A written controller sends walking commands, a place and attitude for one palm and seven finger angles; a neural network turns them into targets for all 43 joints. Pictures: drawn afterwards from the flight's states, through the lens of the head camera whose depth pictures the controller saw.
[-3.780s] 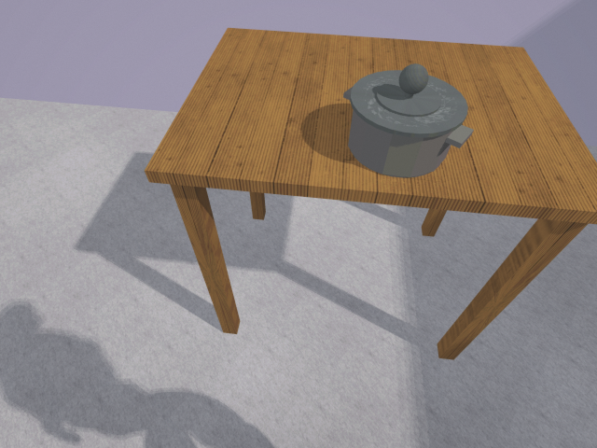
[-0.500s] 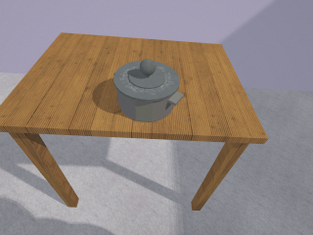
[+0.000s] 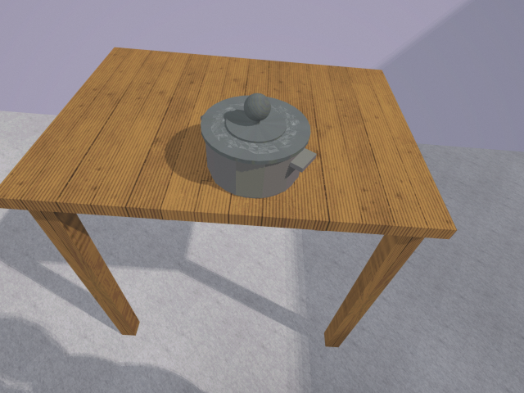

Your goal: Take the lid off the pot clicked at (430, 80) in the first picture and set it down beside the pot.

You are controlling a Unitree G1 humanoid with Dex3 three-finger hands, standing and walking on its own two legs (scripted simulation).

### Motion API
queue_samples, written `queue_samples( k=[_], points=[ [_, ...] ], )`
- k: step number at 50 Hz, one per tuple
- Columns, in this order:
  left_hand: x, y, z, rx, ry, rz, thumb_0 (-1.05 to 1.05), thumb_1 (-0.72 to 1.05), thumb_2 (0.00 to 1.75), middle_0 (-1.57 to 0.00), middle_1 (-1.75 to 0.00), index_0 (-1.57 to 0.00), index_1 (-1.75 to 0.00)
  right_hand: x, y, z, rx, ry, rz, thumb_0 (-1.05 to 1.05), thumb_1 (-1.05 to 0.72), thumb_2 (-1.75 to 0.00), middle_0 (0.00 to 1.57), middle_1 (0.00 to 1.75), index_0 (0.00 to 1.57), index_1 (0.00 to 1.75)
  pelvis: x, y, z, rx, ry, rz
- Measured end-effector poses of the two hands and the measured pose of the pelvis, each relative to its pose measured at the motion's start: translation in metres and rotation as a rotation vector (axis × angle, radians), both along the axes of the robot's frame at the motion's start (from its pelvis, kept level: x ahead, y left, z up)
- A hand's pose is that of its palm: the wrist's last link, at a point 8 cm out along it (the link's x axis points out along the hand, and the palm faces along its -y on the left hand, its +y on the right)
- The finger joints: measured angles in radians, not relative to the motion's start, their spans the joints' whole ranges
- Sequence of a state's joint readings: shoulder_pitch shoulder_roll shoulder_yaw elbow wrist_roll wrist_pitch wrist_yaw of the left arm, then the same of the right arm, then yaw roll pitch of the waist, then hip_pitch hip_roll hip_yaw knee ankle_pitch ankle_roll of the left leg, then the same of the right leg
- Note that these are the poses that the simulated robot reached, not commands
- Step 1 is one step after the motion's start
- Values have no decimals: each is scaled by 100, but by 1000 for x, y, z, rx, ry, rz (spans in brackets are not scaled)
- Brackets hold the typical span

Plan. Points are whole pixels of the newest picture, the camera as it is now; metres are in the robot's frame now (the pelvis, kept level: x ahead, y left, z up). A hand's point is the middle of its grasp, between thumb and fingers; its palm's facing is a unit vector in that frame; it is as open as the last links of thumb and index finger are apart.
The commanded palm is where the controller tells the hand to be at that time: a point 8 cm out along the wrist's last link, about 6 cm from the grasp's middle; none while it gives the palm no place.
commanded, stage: look again from close up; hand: left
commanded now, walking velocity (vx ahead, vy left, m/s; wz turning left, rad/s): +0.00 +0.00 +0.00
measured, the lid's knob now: (257, 107) +0.55 +0.06 +0.16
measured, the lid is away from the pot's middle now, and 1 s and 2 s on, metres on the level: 0.00 0.00 0.00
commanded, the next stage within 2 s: shuffle to correct the standing spot in 0.64 s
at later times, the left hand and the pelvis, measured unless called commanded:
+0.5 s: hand out of the picture -0.01 +0.15 -0.18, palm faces +0.03 -0.99 -0.16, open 7.4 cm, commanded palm none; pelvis +0.00 -0.02 +0.00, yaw +0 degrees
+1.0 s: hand out of the picture +0.00 +0.13 -0.18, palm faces +0.06 -0.99 -0.16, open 7.4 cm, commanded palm none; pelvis +0.03 -0.04 +0.00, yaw +0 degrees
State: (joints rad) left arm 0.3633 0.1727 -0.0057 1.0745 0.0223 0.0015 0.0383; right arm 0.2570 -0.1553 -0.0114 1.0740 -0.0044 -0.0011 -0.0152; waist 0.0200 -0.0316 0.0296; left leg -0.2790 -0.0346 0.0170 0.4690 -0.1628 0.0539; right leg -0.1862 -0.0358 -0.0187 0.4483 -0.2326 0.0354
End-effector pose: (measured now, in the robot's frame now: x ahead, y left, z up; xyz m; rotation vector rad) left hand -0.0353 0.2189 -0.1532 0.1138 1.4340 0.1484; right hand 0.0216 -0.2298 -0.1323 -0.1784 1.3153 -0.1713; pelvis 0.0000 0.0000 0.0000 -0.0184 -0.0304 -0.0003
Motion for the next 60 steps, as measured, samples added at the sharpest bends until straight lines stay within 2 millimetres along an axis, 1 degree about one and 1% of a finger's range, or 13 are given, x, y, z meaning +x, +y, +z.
queue_samples(
  k=[7,17,28,41,47,52,56,60],
  points=[
    [0,-7,1,-4,-2,4,0,90,89,-19,-30,-19,-30,-5,-3,-1,5,11,-5,1,-93,-90,20,30,21,30,0,-5,1,2,-2,1],
    [11,-17,1,-9,-29,-3,0,90,89,-19,-30,-19,-30,-13,-6,-3,14,31,-17,1,-93,-90,20,30,20,30,1,-12,1,4,-6,-1],
    [20,-22,2,-9,-41,-5,0,90,89,-19,-30,-19,-30,-23,-6,-5,29,62,-28,1,-93,-90,20,30,20,30,2,-18,2,6,-3,0],
    [21,-28,4,-7,-23,4,0,91,89,-19,-30,-19,-30,-24,-6,-7,43,82,-31,1,-93,-90,20,30,20,30,8,-23,2,10,4,1],
    [23,-33,2,-10,-7,14,0,91,89,-19,-30,-19,-30,-18,-10,-9,51,84,-41,1,-92,-90,20,30,20,30,18,-30,0,16,12,5],
    [27,-42,2,-8,4,37,0,91,89,-19,-30,-19,-30,-6,-18,-12,55,93,-40,1,-92,-90,20,30,20,30,32,-39,-2,14,24,11],
    [32,-51,-2,-18,20,60,0,91,89,-19,-30,-19,-30,10,-26,-14,44,90,-34,1,-92,-90,20,30,20,30,47,-45,-6,3,27,15],
    [42,-58,-12,-45,43,73,0,91,89,-19,-30,-19,-30,35,-31,-13,15,73,-30,1,-92,-90,20,30,20,30,66,-45,-11,4,24,17]
  ],
)
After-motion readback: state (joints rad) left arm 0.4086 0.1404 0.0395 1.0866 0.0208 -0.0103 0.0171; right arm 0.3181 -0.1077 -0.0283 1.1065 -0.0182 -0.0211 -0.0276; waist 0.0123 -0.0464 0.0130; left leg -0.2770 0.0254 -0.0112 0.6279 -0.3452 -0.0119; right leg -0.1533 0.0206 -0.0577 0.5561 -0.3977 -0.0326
